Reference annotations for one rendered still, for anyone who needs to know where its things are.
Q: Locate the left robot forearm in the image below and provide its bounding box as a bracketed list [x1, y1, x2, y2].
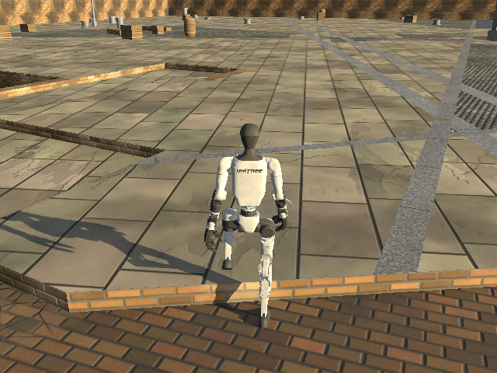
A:
[206, 189, 222, 230]

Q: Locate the left robot upper arm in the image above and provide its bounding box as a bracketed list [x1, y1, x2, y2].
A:
[214, 156, 234, 201]

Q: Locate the right robot upper arm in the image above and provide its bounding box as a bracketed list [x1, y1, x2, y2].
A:
[266, 157, 284, 200]

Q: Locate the right robot forearm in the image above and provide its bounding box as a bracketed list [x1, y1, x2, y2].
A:
[275, 190, 287, 218]

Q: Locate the robot right thigh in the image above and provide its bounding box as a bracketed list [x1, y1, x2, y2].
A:
[259, 218, 275, 277]

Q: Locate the left robot hand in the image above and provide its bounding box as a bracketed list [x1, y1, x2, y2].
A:
[204, 228, 223, 252]

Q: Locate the robot left shin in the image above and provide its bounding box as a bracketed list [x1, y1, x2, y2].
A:
[224, 231, 235, 260]

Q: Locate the right robot hand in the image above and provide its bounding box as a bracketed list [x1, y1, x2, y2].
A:
[272, 215, 288, 232]

